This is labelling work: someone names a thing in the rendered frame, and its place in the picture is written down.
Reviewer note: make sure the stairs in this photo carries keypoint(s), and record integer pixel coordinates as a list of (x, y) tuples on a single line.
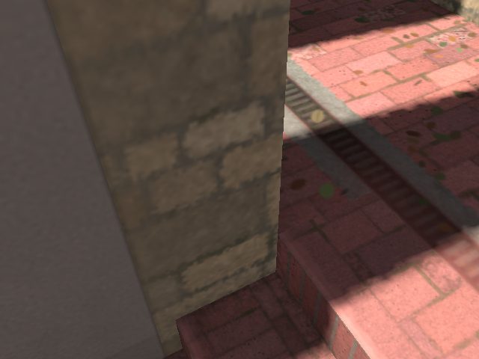
[(280, 316)]

